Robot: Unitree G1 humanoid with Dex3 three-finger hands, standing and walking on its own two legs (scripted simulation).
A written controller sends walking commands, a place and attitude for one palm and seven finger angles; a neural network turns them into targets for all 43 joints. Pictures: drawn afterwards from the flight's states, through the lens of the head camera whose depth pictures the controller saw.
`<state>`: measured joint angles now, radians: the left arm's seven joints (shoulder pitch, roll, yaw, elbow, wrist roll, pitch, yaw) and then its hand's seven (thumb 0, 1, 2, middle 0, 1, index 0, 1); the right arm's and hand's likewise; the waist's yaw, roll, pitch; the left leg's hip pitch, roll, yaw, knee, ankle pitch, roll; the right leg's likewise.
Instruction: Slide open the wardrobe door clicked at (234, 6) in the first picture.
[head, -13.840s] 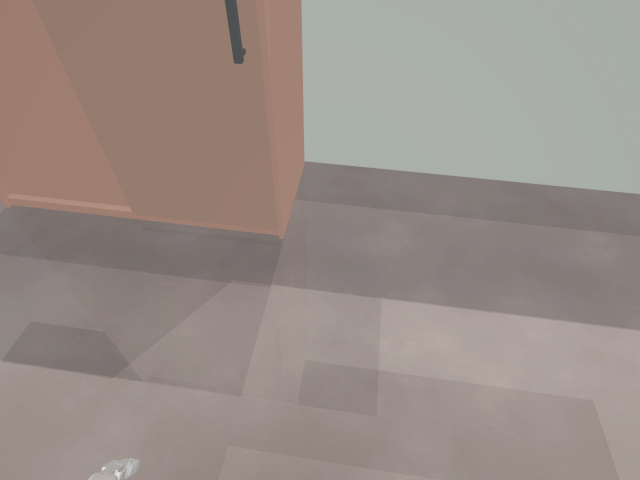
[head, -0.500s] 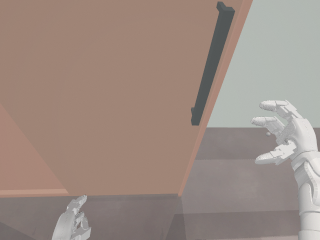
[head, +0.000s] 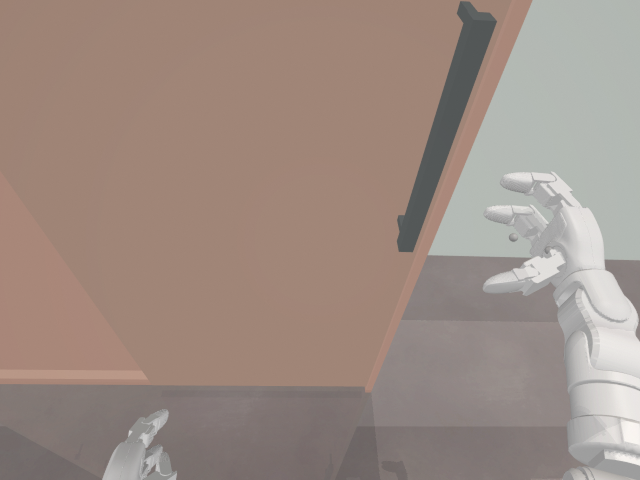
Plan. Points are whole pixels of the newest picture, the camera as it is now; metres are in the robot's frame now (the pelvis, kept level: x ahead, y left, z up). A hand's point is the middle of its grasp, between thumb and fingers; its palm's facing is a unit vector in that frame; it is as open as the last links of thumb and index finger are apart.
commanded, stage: move the hooked fingers beside the handle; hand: right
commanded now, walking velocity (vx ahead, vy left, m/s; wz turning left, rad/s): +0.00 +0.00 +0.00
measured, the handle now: (429, 150) +0.49 -0.09 +0.18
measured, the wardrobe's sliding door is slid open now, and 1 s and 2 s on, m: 0.00 0.00 0.00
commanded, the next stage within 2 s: none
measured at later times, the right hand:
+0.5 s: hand (479, 212) +0.43 -0.17 +0.14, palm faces -0.06 +1.00 +0.00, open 14.0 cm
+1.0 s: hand (476, 206) +0.43 -0.16 +0.15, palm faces -0.07 +1.00 +0.01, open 14.0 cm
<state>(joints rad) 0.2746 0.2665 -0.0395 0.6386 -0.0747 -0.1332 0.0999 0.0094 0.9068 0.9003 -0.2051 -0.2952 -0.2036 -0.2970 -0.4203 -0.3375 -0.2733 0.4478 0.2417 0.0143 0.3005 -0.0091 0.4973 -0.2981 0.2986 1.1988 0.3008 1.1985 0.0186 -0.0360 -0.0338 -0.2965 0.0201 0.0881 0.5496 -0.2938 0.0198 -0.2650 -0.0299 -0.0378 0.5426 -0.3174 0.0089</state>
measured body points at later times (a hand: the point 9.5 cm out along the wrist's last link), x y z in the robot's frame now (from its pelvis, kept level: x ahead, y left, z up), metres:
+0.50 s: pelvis -0.01 +0.00 +0.00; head +0.02 +0.01 +0.45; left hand +0.07 +0.26 -0.12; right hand +0.43 -0.22 +0.14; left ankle -0.01 +0.10 -0.73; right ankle -0.02 -0.13 -0.73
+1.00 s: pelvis -0.01 -0.01 +0.00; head +0.02 +0.00 +0.45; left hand +0.09 +0.24 -0.11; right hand +0.42 -0.21 +0.15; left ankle -0.01 +0.10 -0.73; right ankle -0.02 -0.13 -0.73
